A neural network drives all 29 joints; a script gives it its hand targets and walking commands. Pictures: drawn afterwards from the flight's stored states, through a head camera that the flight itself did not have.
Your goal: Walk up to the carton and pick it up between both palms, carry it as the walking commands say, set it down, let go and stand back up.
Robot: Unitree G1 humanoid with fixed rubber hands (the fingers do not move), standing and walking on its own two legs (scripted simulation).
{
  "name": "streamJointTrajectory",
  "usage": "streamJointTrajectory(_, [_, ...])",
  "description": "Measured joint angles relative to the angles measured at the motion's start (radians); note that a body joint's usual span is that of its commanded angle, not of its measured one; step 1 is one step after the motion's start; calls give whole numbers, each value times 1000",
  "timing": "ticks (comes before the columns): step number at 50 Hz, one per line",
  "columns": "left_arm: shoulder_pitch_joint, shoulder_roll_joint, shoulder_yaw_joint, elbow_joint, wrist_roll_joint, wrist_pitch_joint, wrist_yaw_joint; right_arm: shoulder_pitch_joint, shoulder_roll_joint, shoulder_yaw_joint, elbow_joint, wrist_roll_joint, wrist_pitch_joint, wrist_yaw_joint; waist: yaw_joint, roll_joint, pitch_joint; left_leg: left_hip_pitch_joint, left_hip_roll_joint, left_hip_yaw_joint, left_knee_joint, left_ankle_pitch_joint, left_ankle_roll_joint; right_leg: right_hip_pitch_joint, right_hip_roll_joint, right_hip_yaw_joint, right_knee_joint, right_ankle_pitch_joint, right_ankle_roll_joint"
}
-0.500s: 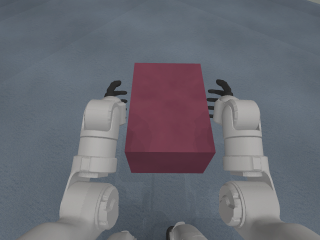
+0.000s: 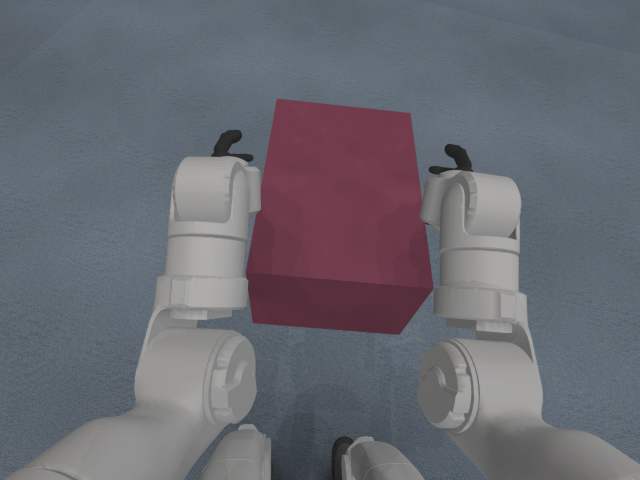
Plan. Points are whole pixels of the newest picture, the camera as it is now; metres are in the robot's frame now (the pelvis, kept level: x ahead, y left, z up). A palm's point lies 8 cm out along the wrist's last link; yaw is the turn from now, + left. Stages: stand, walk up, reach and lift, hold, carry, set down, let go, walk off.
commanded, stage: carry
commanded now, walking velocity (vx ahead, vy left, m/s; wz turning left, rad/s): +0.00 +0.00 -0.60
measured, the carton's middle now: (335, 212) +0.44 -0.02 -0.01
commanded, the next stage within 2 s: none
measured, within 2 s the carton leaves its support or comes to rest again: neither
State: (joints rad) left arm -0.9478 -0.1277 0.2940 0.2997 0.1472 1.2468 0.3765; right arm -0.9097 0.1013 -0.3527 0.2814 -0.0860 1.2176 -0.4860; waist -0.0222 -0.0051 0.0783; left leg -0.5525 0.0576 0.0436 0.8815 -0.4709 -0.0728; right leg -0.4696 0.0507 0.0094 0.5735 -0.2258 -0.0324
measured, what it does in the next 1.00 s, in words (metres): steps on the spot, turning right: left foot, then right foot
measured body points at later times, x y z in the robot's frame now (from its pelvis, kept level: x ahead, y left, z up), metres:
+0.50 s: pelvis -0.02 +0.01 +0.00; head +0.05 -0.01 +0.44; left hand +0.41 +0.00 +0.11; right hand +0.32 -0.26 +0.10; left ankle +0.00 +0.13 -0.69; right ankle -0.03 -0.10 -0.73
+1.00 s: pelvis -0.08 +0.03 +0.00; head -0.03 +0.01 +0.44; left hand +0.33 -0.10 +0.11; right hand +0.17 -0.32 +0.10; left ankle +0.00 +0.14 -0.70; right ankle -0.11 -0.05 -0.73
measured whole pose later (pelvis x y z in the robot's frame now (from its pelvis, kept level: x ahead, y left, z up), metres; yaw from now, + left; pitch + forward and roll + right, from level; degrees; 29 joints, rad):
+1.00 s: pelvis -0.08 +0.03 +0.00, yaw -38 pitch +5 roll -1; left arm -0.94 -0.11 0.30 0.38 0.14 1.21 0.37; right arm -0.95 0.09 -0.39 0.40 -0.17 1.20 -0.40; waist 0.05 0.00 0.02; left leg -0.53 0.18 0.14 0.93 -0.54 -0.10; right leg -0.44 0.02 -0.12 0.62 -0.27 -0.06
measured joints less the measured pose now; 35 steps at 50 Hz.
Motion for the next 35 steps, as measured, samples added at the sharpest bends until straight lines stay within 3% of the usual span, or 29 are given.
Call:
streamJointTrajectory(3, [-4, 3, 5, -22, 16, -8, -20, -16, 3, -1, -9, 7, -6, -8, -16, -11, 5, 65, -5, 13, -172, 96, 15, -31, 11, 40, 40, -8, 20])
streamJointTrajectory(5, [-3, 15, 7, -30, 18, -15, -36, -25, 14, -4, -7, 6, -15, -18, -18, -40, 8, 87, -7, 51, -211, 176, 62, -69, 4, 52, 131, -87, 33])
streamJointTrajectory(7, [21, 27, 12, -37, 12, -22, -53, -24, 37, -12, 10, -8, -30, -24, 3, -37, 10, 100, 17, 87, -207, 150, 91, -112, -6, -1, 281, -248, 38])
streamJointTrajectory(10, [27, 43, 12, -21, -31, -20, -30, -21, 54, -30, 29, -32, -32, -17, 41, -14, 18, 137, 65, 127, -250, 151, 90, -117, -27, -80, 355, -271, 48])
streamJointTrajectory(13, [4, 45, 5, -9, -58, -27, 5, -23, 52, -40, 21, -53, -34, 9, 71, 4, 22, 155, 105, 155, -275, 166, 77, -63, -36, -115, 260, -211, 61])
streamJointTrajectory(16, [-30, 45, 7, 3, -62, -37, 23, -36, 46, -52, 18, -69, -43, 34, 91, 12, 14, 153, 135, 182, -254, 156, 61, 34, -37, -141, 63, -90, 56])
streamJointTrajectory(17, [-45, 46, 9, 14, -59, -36, 26, -42, 43, -56, 22, -70, -42, 37, 94, 8, 5, 144, 141, 192, -231, 144, 54, 77, -40, -147, -24, -20, 51])
streamJointTrajectory(19, [-63, 38, 12, 34, -37, -47, 15, -51, 28, -55, 29, -76, -43, 54, 99, 34, -12, 97, 166, 170, -138, 107, 22, 75, -15, -148, -50, -5, 1])
streamJointTrajectory(21, [-63, 23, 8, 61, -18, -57, 10, -43, 10, -53, 38, -85, -34, 76, 88, 31, -24, 50, 129, 111, -5, -24, -12, 48, -16, -129, -11, -27, -14])
streamJointTrajectory(23, [-48, 11, 5, 76, -2, -53, 2, -29, -7, -39, 50, -69, -18, 75, 63, 18, -32, 26, 80, 76, 67, -81, -22, 37, -28, -105, 3, -32, -11])
streamJointTrajectory(28, [-24, 12, 12, 60, 19, -30, -29, -39, -25, 2, 79, -3, 4, 9, 0, -5, -31, 26, 17, 45, 12, -43, -8, 4, -32, -38, 21, -13, 7])
streamJointTrajectory(31, [-14, 13, 16, 44, 36, -24, -53, -52, -22, 8, 86, 10, 6, -17, -23, -16, -34, 69, 9, 50, -117, 27, 5, -30, -21, 3, 52, -9, 22])
streamJointTrajectory(33, [-3, 20, 18, 30, 43, -19, -68, -55, -12, 7, 91, 10, 2, -26, -31, -41, -36, 100, 10, 87, -192, 152, 50, -64, -24, 22, 108, -19, 28])
streamJointTrajectory(35, [36, 28, 21, 11, 41, -17, -86, -43, 16, 2, 100, -3, -8, -34, -16, -46, -43, 105, 31, 125, -180, 139, 88, -107, -28, -17, 239, -194, 25])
